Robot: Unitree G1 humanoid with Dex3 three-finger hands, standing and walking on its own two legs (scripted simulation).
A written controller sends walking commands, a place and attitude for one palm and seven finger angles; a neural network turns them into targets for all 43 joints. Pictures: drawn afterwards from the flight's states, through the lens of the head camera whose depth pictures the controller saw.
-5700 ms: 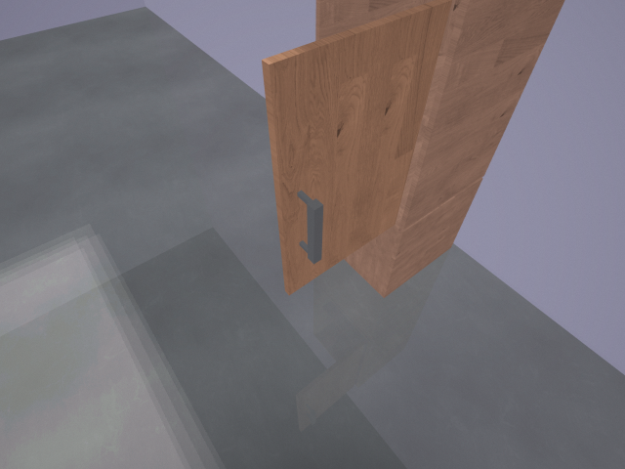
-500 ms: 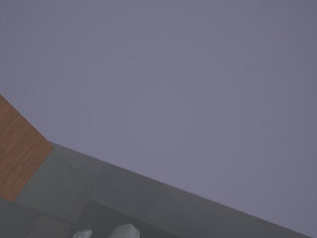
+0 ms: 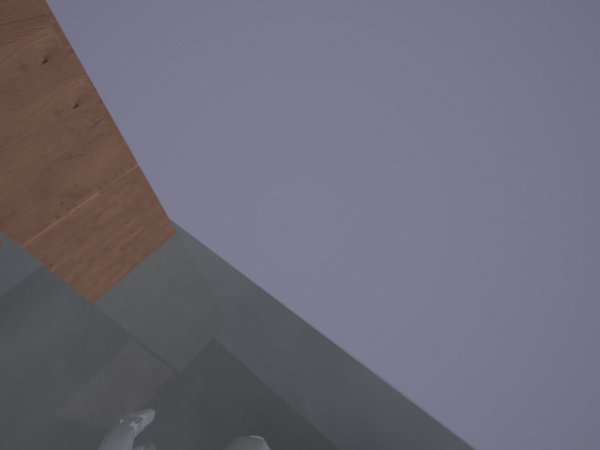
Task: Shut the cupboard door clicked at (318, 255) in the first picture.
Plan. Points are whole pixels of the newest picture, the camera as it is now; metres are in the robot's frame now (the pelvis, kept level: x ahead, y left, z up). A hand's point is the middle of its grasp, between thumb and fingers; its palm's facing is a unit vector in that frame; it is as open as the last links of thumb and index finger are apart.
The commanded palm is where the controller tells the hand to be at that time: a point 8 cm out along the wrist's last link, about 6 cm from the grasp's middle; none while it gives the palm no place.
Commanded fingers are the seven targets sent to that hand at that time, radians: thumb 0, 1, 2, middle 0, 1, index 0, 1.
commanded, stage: turn to face it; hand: left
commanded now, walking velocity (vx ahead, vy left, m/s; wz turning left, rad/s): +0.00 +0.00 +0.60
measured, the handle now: out of the picture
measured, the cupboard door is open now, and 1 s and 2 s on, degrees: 91 91 91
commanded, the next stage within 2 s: take the last steps up to it in 1.56 s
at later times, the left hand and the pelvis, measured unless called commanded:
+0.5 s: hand out of the picture +0.01 +0.23 -0.16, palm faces +0.33 -0.91 -0.24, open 7.4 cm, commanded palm none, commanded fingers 0.00 0.90 0.90 -0.20 -0.30 -0.20 -0.30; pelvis +0.02 +0.01 +0.01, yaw +19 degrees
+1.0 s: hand out of the picture +0.00 +0.16 -0.15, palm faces +0.58 -0.78 -0.24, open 7.3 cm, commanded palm none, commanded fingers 0.00 0.90 0.90 -0.20 -0.30 -0.20 -0.30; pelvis +0.05 -0.04 +0.01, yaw +38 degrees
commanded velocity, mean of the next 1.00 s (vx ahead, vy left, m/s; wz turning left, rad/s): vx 0.00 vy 0.00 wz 0.60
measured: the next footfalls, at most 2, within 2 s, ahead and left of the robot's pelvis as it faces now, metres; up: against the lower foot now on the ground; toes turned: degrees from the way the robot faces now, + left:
left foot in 0.34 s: +0.02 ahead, +0.12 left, +0.00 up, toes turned +19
right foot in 0.72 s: +0.13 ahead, -0.13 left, +0.00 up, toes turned +23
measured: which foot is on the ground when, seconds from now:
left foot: up 0.00-0.32, down 0.34-0.72, up 0.74-1.00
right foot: down 0.00-0.34, up 0.36-0.70, down 0.72-1.00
